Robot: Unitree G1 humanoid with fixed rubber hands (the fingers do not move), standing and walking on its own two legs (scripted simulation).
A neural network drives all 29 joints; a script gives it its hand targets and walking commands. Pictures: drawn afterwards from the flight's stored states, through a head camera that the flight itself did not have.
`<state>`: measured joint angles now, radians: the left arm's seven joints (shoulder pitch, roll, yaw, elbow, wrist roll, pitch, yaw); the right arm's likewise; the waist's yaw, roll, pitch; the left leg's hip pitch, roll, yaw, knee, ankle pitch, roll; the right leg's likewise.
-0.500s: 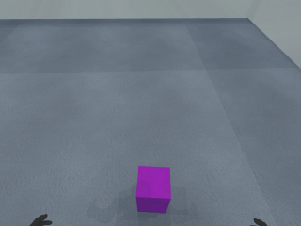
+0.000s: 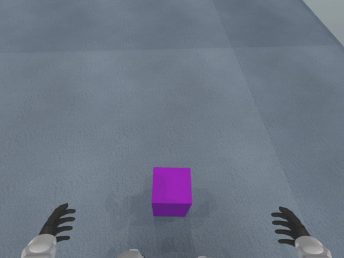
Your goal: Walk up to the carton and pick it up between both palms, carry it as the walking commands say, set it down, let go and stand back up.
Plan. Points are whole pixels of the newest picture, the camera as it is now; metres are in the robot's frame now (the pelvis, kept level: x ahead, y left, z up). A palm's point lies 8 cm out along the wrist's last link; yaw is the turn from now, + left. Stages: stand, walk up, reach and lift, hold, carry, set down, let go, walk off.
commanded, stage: reach and lift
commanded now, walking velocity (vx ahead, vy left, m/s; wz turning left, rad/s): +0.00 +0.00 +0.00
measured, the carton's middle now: (170, 193) +0.42 -0.01 -0.61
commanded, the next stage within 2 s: none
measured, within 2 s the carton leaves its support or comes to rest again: neither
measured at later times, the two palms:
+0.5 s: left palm (84, 204) +0.26 +0.25 -0.14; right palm (264, 200) +0.28 -0.25 -0.13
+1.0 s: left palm (115, 166) +0.39 +0.19 -0.19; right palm (230, 161) +0.42 -0.19 -0.18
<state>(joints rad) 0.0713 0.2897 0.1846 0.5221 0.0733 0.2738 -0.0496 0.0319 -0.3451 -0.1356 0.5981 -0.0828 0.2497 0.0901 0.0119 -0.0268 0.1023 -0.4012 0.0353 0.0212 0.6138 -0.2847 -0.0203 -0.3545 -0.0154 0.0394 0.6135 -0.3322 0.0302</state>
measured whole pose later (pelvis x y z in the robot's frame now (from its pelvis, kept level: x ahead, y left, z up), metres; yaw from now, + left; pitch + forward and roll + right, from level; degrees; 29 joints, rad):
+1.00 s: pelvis -0.07 -0.01 -0.09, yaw +1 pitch +38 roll +0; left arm -0.96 0.17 0.30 0.83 0.05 0.16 0.10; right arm -1.04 -0.25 -0.27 0.95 -0.07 0.15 -0.01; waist 0.01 -0.01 -0.01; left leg -1.40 0.04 -0.02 0.99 -0.25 -0.04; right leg -1.37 0.00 0.02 1.04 -0.33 0.02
